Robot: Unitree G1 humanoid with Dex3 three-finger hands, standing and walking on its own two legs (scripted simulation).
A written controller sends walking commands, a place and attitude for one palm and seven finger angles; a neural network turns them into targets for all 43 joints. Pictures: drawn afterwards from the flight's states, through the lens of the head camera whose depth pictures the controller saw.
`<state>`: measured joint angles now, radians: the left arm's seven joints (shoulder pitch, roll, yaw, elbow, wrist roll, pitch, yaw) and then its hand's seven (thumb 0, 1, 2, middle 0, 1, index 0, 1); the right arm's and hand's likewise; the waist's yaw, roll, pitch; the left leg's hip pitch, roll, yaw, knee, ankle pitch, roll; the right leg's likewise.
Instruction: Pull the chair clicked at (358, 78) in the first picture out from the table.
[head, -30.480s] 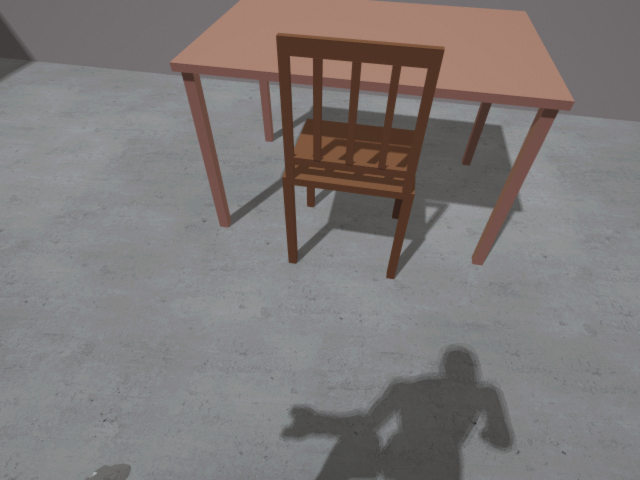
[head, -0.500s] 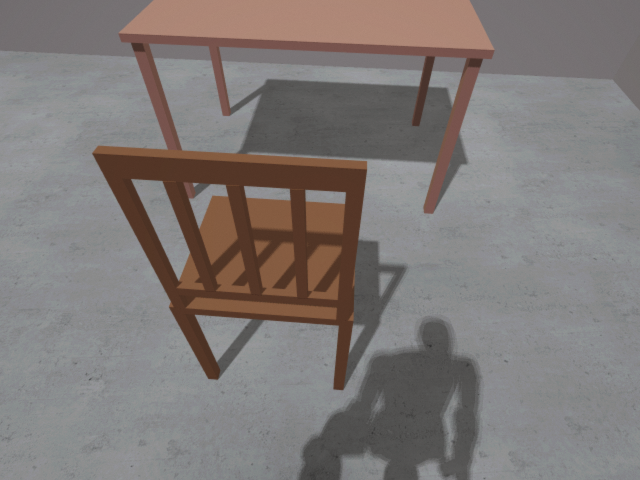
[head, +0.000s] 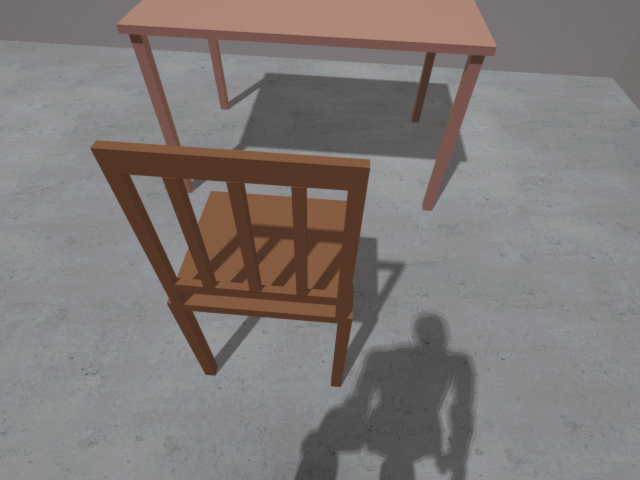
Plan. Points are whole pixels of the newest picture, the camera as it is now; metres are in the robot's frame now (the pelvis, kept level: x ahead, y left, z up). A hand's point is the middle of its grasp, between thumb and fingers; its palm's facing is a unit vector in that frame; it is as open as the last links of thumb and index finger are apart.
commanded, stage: look to check the result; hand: left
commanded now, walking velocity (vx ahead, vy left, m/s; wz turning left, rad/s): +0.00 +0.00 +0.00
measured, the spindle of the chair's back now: (246, 241) +0.53 +0.16 -0.09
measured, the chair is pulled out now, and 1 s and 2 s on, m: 0.69 0.69 0.69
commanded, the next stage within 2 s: stand and wait in 0.10 s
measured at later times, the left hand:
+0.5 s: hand out of the picture -0.01 +0.16 -0.18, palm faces +0.01 -0.99 -0.16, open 7.4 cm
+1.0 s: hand out of the picture -0.01 +0.16 -0.18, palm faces +0.01 -0.99 -0.16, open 7.4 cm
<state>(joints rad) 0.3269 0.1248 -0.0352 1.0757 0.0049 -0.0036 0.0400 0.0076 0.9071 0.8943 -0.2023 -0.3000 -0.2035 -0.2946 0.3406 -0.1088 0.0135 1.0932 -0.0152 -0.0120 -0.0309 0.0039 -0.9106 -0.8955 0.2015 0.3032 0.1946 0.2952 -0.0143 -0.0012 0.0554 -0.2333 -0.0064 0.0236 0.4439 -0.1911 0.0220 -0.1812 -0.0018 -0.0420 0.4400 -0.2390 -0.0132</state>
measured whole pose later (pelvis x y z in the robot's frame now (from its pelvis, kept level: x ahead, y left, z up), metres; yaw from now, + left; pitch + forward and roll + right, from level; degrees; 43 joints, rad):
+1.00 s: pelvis +0.01 +0.00 +0.00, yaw +0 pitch -1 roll +0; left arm 0.33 0.12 -0.03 1.08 0.00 0.00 0.04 0.01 0.91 0.89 -0.20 -0.30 -0.20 -0.29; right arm 0.34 -0.11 0.02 1.10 -0.01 -0.01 -0.04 0.00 -0.91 -0.90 0.20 0.30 0.19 0.30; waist -0.01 0.00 0.06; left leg -0.22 -0.02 0.02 0.43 -0.19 0.03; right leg -0.17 -0.01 -0.05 0.44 -0.25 -0.01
